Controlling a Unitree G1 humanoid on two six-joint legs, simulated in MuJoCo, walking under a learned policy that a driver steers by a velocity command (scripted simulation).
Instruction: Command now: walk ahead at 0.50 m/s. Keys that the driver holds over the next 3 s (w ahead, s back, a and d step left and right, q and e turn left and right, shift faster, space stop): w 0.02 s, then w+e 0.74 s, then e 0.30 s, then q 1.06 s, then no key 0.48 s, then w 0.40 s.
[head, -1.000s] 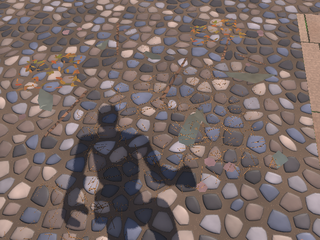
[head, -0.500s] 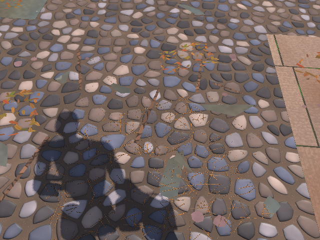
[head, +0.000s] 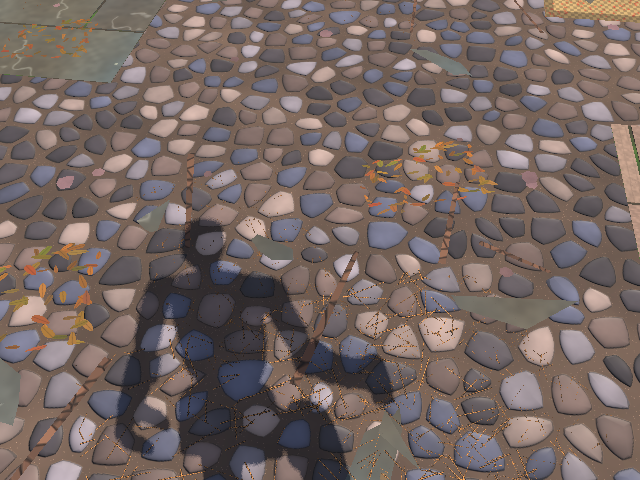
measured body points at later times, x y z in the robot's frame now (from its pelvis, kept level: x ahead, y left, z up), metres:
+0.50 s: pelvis +0.27 +0.06 +0.00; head +0.29 +0.06 +0.45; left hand +0.45 +0.31 -0.12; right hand +0.27 -0.23 -0.12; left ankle +0.27 +0.16 -0.75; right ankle +0.31 -0.12 -0.67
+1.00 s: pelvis +0.49 -0.07 -0.01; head +0.53 -0.12 +0.44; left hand +0.72 +0.13 -0.10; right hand +0.51 -0.40 -0.12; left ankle +0.63 +0.07 -0.67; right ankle +0.49 -0.14 -0.75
